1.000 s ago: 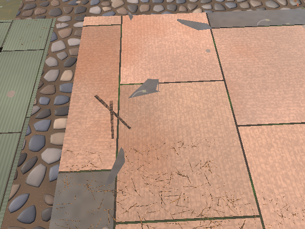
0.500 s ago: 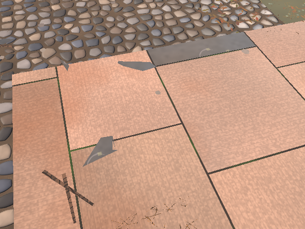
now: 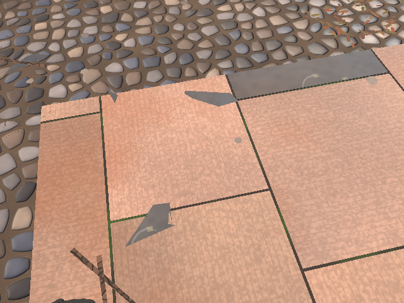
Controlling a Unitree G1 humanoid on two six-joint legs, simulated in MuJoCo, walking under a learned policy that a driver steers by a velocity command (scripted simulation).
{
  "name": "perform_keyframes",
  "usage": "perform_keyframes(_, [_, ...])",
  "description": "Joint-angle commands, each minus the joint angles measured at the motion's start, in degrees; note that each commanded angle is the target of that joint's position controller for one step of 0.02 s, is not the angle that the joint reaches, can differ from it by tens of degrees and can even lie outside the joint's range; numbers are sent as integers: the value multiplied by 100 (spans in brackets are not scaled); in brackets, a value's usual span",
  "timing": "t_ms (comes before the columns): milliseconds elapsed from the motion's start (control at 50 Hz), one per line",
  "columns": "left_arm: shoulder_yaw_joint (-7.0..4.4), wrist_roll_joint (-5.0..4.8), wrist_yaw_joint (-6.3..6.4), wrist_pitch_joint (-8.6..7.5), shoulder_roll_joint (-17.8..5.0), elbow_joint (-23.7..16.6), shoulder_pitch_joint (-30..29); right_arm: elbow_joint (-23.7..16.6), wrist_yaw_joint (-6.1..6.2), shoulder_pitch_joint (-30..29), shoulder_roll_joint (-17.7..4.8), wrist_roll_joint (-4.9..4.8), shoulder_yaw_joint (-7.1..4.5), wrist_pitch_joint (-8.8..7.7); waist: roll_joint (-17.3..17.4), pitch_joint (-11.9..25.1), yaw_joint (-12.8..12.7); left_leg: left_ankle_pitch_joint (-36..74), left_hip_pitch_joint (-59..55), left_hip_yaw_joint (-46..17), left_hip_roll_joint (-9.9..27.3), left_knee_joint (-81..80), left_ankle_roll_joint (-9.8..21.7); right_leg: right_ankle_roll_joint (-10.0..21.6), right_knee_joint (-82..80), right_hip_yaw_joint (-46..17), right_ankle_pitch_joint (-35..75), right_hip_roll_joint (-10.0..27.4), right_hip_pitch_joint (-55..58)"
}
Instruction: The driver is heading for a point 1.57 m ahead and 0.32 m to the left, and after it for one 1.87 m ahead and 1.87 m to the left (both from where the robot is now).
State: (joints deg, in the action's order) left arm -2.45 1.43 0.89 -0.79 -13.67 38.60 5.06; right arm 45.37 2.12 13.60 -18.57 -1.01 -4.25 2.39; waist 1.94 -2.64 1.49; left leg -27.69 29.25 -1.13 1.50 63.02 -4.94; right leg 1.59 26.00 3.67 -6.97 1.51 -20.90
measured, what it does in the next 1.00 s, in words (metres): steps on the spot, turning left: left foot, then right foot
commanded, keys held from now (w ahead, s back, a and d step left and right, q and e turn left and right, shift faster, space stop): q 0.60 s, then no key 0.40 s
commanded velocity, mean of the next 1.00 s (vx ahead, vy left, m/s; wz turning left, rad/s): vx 0.02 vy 0.00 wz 0.44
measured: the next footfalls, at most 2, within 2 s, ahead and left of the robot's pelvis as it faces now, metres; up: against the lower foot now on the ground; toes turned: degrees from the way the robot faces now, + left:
left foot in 0.22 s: +0.06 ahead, +0.14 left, +0.00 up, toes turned +11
right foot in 0.70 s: +0.13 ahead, -0.07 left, +0.00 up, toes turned +28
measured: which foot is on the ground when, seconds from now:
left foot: up 0.00-0.20, down 0.22-0.70, up 0.72-1.00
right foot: down 0.00-0.22, up 0.24-0.68, down 0.70-1.00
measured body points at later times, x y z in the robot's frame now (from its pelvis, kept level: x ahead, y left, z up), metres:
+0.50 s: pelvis +0.02 +0.04 +0.01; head +0.05 +0.08 +0.46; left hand +0.09 +0.36 -0.11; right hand +0.24 -0.19 -0.07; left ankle +0.02 +0.13 -0.74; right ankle +0.09 -0.11 -0.67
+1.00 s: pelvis +0.04 +0.02 +0.00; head +0.07 +0.03 +0.45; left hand +0.04 +0.32 -0.11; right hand +0.28 -0.16 -0.11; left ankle -0.04 +0.14 -0.73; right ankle +0.10 -0.09 -0.74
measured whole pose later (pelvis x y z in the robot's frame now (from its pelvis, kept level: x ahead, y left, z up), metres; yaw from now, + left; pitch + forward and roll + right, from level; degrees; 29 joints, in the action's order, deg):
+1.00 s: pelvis +0.04 +0.02 +0.00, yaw +27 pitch +0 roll +0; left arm -2.1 -0.3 0.6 0.5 -13.9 45.8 8.3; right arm 39.7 1.4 11.1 -16.8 -0.5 -3.4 2.8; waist 1.4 -2.9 -0.6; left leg -16.4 12.9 -4.3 0.4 30.2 -4.3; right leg 0.0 27.9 -1.8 -14.6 -0.1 -13.5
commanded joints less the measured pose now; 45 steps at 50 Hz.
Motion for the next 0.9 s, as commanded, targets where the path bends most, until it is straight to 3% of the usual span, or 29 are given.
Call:
perform_keyframes(20, [-268,10,74,-71,-858,-222,-203,-376,13,425,-245,37,-93,91,-1057,738,49,479,-160,13,237,-359,-16,1198,-1118,-832,798,1447,546])
perform_keyframes(60, [-306,-25,109,-52,-947,-154,-232,-524,-64,173,-187,54,-51,83,-1003,821,-26,713,-433,77,296,-973,79,1213,-1099,-649,867,1526,600])
perform_keyframes(140, [-384,-129,95,26,-1182,11,-147,-712,-220,0,-374,41,-95,105,-1001,867,-68,828,-879,291,235,-1838,322,1109,-901,-544,775,1753,847])
perform_keyframes(180, [-401,-244,92,75,-1221,87,-222,-665,-278,213,-390,54,-137,110,-911,840,116,1344,-1418,501,68,-2782,557,802,-504,-324,437,1658,766])
perform_keyframes(200, [-381,-271,90,100,-1089,193,-39,-611,-265,350,-491,87,-193,107,-703,800,126,1641,-1801,441,-57,-3231,732,492,-89,-108,-61,1458,540])
perform_keyframes(220, [-331,-194,63,131,-837,297,247,-639,-201,452,-872,105,-304,95,317,604,38,2688,-2221,-558,498,-4036,1070,-41,1053,436,-928,952,-129])
perform_keyframes(240, [-251,65,35,144,-620,69,236,-882,-96,305,-1456,108,-383,85,1953,390,-183,4333,-2656,-2515,1855,-4235,1965,-640,2761,647,-3070,44,-1716])
perform_keyframes(260, [-330,8,97,117,-865,-94,-389,-957,-163,423,-1406,336,-359,-46,1385,690,312,3738,-2185,-2872,2054,-4541,2523,-569,3669,-372,-3201,-168,-1908])
perform_keyframes(280, [-384,-126,132,130,-985,-83,-476,-951,-191,219,-1280,350,-325,-167,893,585,172,3187,-2088,-2433,1726,-4598,2279,-447,3958,-621,-2671,-59,-1945])
perform_keyframes(300, [-419,-140,180,157,-988,37,-272,-987,-166,-151,-1122,215,-299,-226,603,527,-44,2840,-2073,-2079,1441,-4533,1930,-392,3910,-710,-2117,22,-1995])
perform_keyframes(320, [-445,-92,226,184,-1018,164,-150,-1043,-133,-367,-895,105,-224,-230,525,560,-114,2848,-2059,-1887,1303,-4482,1739,-419,3874,-751,-1819,62,-1934])
perform_keyframes(340, [-457,-58,235,183,-1014,195,-56,-1083,-90,-483,-819,73,-182,-219,585,615,-191,3115,-1938,-1738,1174,-4441,1696,-470,3957,-737,-1559,7,-1723])
perform_keyframes(380, [-449,-105,205,134,-924,218,51,-1120,-33,-410,-730,101,-142,-194,533,812,-220,3388,-2056,-1623,1020,-4378,1702,-536,3886,-740,-1254,-113,-1530])
perform_keyframes(460, [-362,-142,160,76,-746,142,-190,-1138,37,-214,-849,56,-201,-143,548,804,-59,3149,-2397,-1827,930,-4254,1717,-660,2619,-842,-1090,-197,-1430])
perform_keyframes(520, [-343,-165,91,39,-772,124,-244,-1200,23,-246,-946,71,-248,-90,679,726,-4,2826,-2130,-2126,899,-4226,1794,-679,1952,-875,-1221,-283,-957])
perform_keyframes(600, [-360,-212,-3,-49,-870,126,-133,-1283,-45,-383,-954,40,-267,-33,753,750,-8,3181,-2034,-2632,833,-4070,1811,-588,1239,-908,-1412,-410,-392])
perform_keyframes(660, [-361,-200,-92,-122,-868,251,293,-1332,-32,-606,-819,-30,-209,17,712,906,-243,3436,-2023,-2599,627,-3676,1541,-398,-120,-736,-533,-346,451])
perform_keyframes(680, [-382,-147,-100,-133,-955,276,385,-1313,-14,-511,-705,-33,-173,22,555,923,-255,2885,-1734,-2462,424,-3506,1290,-258,-579,-862,192,-83,991])
perform_keyframes(700, [-430,-38,-75,-116,-1283,204,410,-1302,-18,-255,-428,74,-87,5,-364,1051,-89,1548,-1158,-1889,-70,-2667,953,112,-742,-1798,923,920,1595])
perform_keyframes(720, [-472,72,-62,-61,-1600,236,275,-1399,-26,-95,-436,52,-103,-49,-1659,699,160,-529,-136,-963,-966,-1897,605,1081,-792,-2907,1998,1770,1583])
perform_keyframes(740, [-402,66,-52,-90,-1280,145,215,-1326,-9,-158,-870,148,-221,-100,-1432,712,-67,-1019,-26,-965,-681,-655,323,1626,-854,-3254,1851,2169,1300])
perform_keyframes(760, [-350,4,-29,-101,-1135,104,71,-1230,-16,-190,-1065,81,-318,-99,-1080,599,-55,-725,44,-1011,-630,-45,242,1518,-818,-2848,1600,1878,1233])
perform_keyframes(800, [-278,-146,-8,-98,-963,113,-167,-1066,17,-132,-805,88,-287,-8,-894,440,0,-187,168,-1055,-590,193,66,1113,-692,-2174,1295,1359,1279])
perform_keyframes(860, [-193,-130,11,-37,-815,242,-66,-1062,-17,-227,-325,54,-115,7,-1044,501,-54,157,-256,-681,-461,-713,-76,1030,-614,-1549,1653,967,1372])
perform_keyframes(900, [-199,-120,12,24,-886,287,-24,-1103,-48,-426,-118,77,-1,-19,-1234,596,-197,157,-803,-289,-226,-1813,-102,994,-526,-1379,1747,876,1404])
